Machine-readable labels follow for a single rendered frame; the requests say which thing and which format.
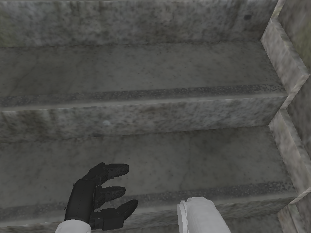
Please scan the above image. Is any robot left hand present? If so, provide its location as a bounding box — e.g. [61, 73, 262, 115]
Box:
[64, 162, 138, 231]

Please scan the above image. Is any right robot thigh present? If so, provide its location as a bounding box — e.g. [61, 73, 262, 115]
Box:
[177, 196, 231, 233]

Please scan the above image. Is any left robot forearm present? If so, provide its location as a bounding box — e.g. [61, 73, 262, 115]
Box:
[55, 219, 91, 233]

